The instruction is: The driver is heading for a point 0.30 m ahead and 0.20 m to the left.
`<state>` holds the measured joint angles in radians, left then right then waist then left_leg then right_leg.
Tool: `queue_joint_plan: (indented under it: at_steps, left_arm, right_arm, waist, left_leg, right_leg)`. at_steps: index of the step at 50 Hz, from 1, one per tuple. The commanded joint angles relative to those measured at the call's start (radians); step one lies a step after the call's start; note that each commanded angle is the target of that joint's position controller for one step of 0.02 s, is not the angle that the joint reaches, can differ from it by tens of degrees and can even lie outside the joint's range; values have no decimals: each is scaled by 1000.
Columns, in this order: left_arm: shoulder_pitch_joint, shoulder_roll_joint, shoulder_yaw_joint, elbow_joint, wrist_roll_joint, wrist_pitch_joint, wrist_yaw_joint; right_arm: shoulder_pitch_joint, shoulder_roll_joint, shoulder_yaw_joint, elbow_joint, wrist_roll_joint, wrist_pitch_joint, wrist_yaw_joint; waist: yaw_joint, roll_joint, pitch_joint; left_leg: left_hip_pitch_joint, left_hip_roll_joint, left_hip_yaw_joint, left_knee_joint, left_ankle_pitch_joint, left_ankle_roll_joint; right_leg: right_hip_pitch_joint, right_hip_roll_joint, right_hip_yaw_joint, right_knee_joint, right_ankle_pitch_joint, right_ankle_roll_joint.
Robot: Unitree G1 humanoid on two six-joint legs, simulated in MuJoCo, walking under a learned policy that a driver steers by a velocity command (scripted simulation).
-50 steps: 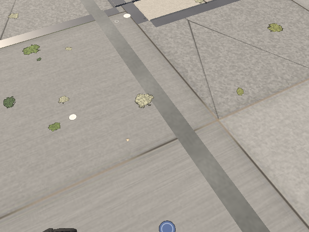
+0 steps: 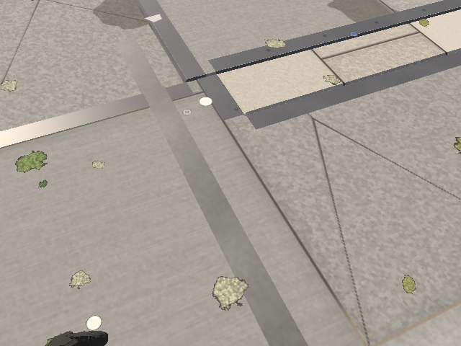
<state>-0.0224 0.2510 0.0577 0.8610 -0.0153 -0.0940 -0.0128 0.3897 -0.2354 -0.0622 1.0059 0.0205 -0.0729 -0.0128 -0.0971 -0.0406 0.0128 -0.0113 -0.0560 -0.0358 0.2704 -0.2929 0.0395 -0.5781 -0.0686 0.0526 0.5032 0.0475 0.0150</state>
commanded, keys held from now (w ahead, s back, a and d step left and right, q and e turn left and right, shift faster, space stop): w+q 0.40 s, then no key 0.60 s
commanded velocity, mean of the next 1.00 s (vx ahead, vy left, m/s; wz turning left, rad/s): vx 0.31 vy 0.00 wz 0.32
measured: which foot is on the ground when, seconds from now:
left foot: down 0.00-0.08, up 0.10-0.54, down 0.56-1.00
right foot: up 0.00-0.06, down 0.08-0.56, up 0.58-0.94, down 0.96-1.00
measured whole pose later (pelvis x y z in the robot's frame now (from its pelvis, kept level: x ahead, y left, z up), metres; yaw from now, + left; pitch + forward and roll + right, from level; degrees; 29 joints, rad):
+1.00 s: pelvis +0.38 +0.07 -0.01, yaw +20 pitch +1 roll +2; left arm 0.17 0.25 0.05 0.97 0.01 0.00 0.03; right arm 0.13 -0.22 -0.04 0.89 -0.02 -0.02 -0.01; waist 0.01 -0.01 0.00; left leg -0.30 -0.06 0.05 0.47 -0.19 0.05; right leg -0.30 -0.08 0.02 0.54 -0.25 0.04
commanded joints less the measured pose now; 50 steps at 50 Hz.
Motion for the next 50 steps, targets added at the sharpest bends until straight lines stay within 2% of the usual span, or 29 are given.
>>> queue_joint_plan:
  at_steps: [1, 2, 3, 4, 5, 6, 7, 8, 10, 12, 15, 20, 23, 26, 28, 29, 30, 31, 32, 33, 34, 36, 38, 44, 46, 47, 48, 49, 50]
  left_arm:
    - [-46, 117, 25, -73, -6, -29, -8]
    - [26, 137, 35, -56, -5, -33, -6]
    - [170, 181, 57, -18, 3, -38, 1]
    - [348, 251, 75, 3, 19, -39, 9]
    - [398, 316, 88, 24, 22, -25, 6]
    - [375, 203, 59, 7, 17, -22, 5]
    - [308, 138, 41, -8, 14, -22, 8]
    - [246, 119, 32, -15, 19, -21, 7]
    - [184, 86, 23, -8, 31, -20, 7]
    - [182, 92, 28, 3, 29, -24, 9]
    - [200, 129, 43, 18, 28, -28, 20]
    - [231, 166, 55, 24, 22, -15, 32]
    - [277, 184, 57, 43, 8, 6, 35]
    - [272, 226, 66, 53, -14, 26, 38]
    - [274, 208, 58, 56, -13, 32, 38]
    - [302, 145, 34, 28, 36, 25, 33]
    - [447, 55, -3, 32, 34, 13, 14]
    - [395, 143, 19, 65, -4, 13, 8]
    - [296, 150, 23, 34, -30, 19, 10]
    - [258, 134, 20, 35, -17, 28, 25]
    - [251, 141, 27, 44, 1, 45, 40]
    - [303, 130, 32, 61, 10, 80, 54]
    - [320, 113, 31, 68, 13, 90, 63]
    - [217, 102, 20, 57, 15, 99, 59]
    - [226, 91, 17, 69, 22, 95, 51]
    - [231, 92, 14, 75, 34, 93, 47]
    - [235, 123, 16, 74, 45, 89, 46]
    - [221, 188, 25, 68, 38, 87, 48]
    - [189, 168, 25, 86, 26, 86, 42]
  right_arm:
    - [-5, -185, -45, -44, 4, 5, -12]
    - [-22, -182, -45, -52, 5, 9, -13]
    - [-35, -153, -36, -67, 0, 10, -10]
    - [-45, -99, -17, -105, -18, 11, -8]
    - [89, 3, 10, -131, 3, -8, -4]
    - [61, -110, -13, -115, 23, -15, -5]
    - [-27, -166, -30, -134, 30, -15, -5]
    - [-65, -155, -32, -139, 25, -10, -9]
    - [-79, -121, -41, -151, 13, 7, -6]
    - [-87, -81, -38, -170, 17, 27, 0]
    - [-144, -75, -37, -212, 7, 43, 5]
    - [-289, -64, -22, -266, 2, 35, 37]
    - [-372, -56, -14, -306, -11, 33, 51]
    - [-324, -106, -32, -317, -17, 32, 61]
    - [-109, -194, -75, -251, -22, 31, 50]
    - [-12, -292, -95, -237, -36, 36, 24]
    - [-80, -322, -76, -262, -48, 37, 21]
    - [-49, -238, -56, -269, -39, 42, 31]
    - [-116, -206, -46, -262, -28, 38, 36]
    - [-185, -170, -36, -263, -19, 33, 37]
    - [-244, -141, -27, -266, -23, 32, 35]
    - [-303, -141, -27, -266, -47, 27, 34]
    - [-323, -135, -24, -254, -54, 19, 27]
    - [-306, -121, -12, -204, -47, 36, 0]
    - [-317, -105, -2, -191, -35, 44, 0]
    - [-296, -89, 5, -176, -29, 46, 1]
    - [-257, -71, 12, -161, -34, 45, 2]
    - [-215, -81, 6, -156, -43, 43, 4]
    - [-208, -62, 7, -154, -40, 46, 1]
  waist:
    - [64, 140, 32]
    - [106, 147, -3]
    - [168, 127, -100]
    - [231, 15, -269]
    - [161, -304, -389]
    - [181, -209, -345]
    - [187, -124, -204]
    - [160, -55, -129]
    - [112, -73, -46]
    - [97, -69, -22]
    - [93, -28, 3]
    - [135, -10, 41]
    - [154, -2, 68]
    - [102, -58, 5]
    - [-11, -13, -117]
    - [-19, 170, -240]
    - [93, 306, -430]
    - [22, 137, -494]
    - [33, 140, -333]
    - [58, 84, -226]
    - [87, 88, -164]
    - [141, 130, -147]
    - [159, 135, -150]
    - [119, 153, -116]
    - [139, 138, -86]
    - [146, 116, -69]
    - [131, 73, -56]
    - [77, -31, -37]
    - [53, -131, -30]
  left_leg:
    - [-38, 283, -209, 17, 296, 138]
    - [-49, 264, -205, 84, 370, 123]
    - [-104, 202, -171, 245, 430, 95]
    - [-275, 115, -103, 550, 231, 56]
    - [-643, -15, -18, 869, -292, 0]
    - [-745, 55, -109, 1007, -303, 1]
    - [-785, 95, -96, 1025, -213, 10]
    - [-746, 139, -74, 1004, -128, 6]
    - [-667, 191, -75, 928, -36, 4]
    - [-645, 208, -60, 889, -6, -1]
    - [-700, 215, -64, 790, 94, -17]
    - [-663, 193, 8, 524, 303, -17]
    - [-605, 147, 62, 396, 284, -6]
    - [-475, 79, 94, 325, 192, 35]
    - [-145, 24, 97, 187, 417, 85]
    - [151, 232, -141, 272, 909, 148]
    - [389, 498, -511, 272, 1117, 375]
    - [300, 457, -464, 208, 980, 350]
    - [194, 401, -322, 181, 878, 306]
    - [52, 346, -252, 145, 743, 254]
    - [-92, 316, -203, 99, 650, 228]
    - [-273, 287, -149, 30, 573, 220]
    - [-319, 274, -109, 8, 541, 225]
    - [-315, 251, -109, -34, 143, 187]
    - [-334, 226, -109, -11, -4, 148]
    - [-349, 199, -102, 5, -65, 107]
    - [-363, 164, -90, 43, -96, 60]
    - [-366, 97, -34, 102, -100, 23]
    - [-272, 56, 25, 111, -23, 0]
  right_leg:
    - [93, 22, -3, -46, -71, -17]
    - [200, 34, -18, -69, -95, -34]
    - [411, 20, -13, -62, -99, -68]
    - [706, -160, 160, -28, -129, -128]
    - [1003, -387, 600, -135, -287, -277]
    - [954, -361, 655, -192, -448, -266]
    - [821, -321, 480, -206, -434, -215]
    - [684, -279, 356, -230, -344, -189]
    - [509, -222, 194, -293, -230, -170]
    - [451, -213, 108, -342, -166, -183]
    - [454, -224, 11, -376, -70, -202]
    - [482, -194, -163, -389, -16, -172]
    - [522, -198, -213, -317, 200, -159]
    - [596, -214, -222, -156, 481, -125]
    - [521, -139, -260, 145, 449, -55]
    - [276, -75, -275, 461, -43, 6]
    - [19, 54, -135, 780, -803, 54]
    - [44, 26, 11, 818, -770, 44]
    - [-37, -8, -17, 796, -716, 32]
    - [-46, -40, -25, 727, -644, 28]
    - [8, -60, -18, 667, -584, 30]
    - [162, -54, -21, 621, -486, 34]
    - [205, -48, -19, 528, -444, 36]
    - [292, -28, -30, 209, -326, 30]
    - [370, -6, -56, 53, -253, 12]
    - [418, -5, -54, -44, -184, -1]
    - [451, -61, 10, -87, -101, -23]
    - [427, -115, 46, -78, -50, -51]
    - [297, -99, 52, -113, -279, -73]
